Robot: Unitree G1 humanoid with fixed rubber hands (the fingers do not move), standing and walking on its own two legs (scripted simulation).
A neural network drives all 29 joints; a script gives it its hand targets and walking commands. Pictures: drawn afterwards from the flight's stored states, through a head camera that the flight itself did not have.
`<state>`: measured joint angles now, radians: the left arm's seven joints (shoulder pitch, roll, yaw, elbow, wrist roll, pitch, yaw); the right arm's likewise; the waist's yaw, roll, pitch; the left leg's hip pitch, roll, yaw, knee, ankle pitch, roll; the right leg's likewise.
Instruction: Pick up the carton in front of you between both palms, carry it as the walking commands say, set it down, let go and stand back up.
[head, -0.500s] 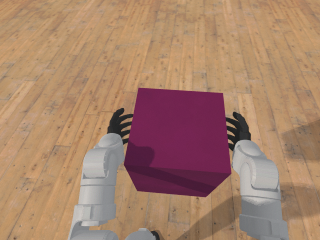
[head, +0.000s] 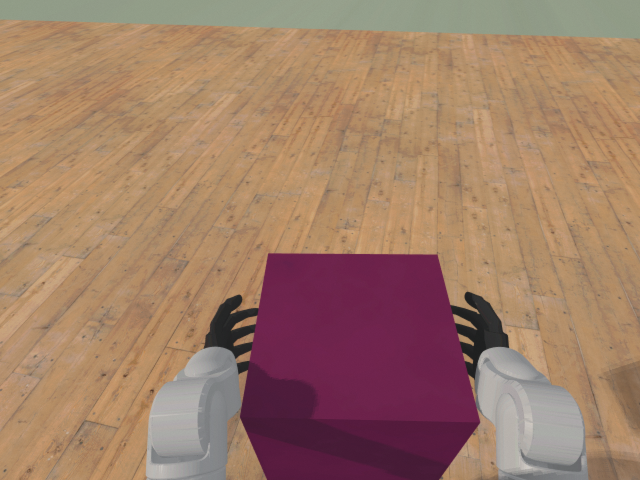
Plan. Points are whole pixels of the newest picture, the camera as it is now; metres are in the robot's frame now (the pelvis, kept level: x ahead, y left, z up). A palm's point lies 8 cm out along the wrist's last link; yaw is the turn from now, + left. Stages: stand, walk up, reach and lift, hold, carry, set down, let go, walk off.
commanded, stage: carry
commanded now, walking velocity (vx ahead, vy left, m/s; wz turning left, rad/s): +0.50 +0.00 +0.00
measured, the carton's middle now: (350, 376) +0.26 +0.01 +0.01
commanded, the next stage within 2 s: none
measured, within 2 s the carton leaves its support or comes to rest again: neither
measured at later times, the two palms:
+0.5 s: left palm (267, 194) +0.55 +0.17 +0.09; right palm (445, 202) +0.53 -0.13 +0.09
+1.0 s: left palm (304, 110) +0.86 +0.14 +0.10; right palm (436, 112) +0.86 -0.16 +0.10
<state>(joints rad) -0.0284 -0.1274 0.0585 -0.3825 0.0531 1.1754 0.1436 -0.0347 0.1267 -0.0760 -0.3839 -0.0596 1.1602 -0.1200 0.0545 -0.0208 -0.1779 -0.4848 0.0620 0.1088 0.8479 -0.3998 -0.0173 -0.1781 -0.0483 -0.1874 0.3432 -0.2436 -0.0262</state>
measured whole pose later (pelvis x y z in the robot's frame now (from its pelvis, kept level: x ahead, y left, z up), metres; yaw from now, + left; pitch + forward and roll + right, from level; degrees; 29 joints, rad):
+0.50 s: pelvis +0.30 +0.03 +0.00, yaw -3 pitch +4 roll -1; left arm 0.01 -0.13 0.04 -0.47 0.08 1.19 0.13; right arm -0.01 0.13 -0.05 -0.45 -0.05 1.17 -0.11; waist -0.03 0.01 -0.13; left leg -0.08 0.06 0.22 0.28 -0.26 0.01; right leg -0.55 -0.10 -0.14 0.63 -0.17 0.00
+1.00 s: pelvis +0.62 -0.01 +0.00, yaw +0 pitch +4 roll +1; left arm -0.03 -0.13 0.05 -0.53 0.05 1.21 0.13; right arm -0.02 0.13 -0.05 -0.55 -0.07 1.20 -0.11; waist 0.01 0.00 -0.11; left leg -0.57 0.11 0.15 0.59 -0.10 -0.01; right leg -0.01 -0.05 -0.23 0.23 -0.28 0.00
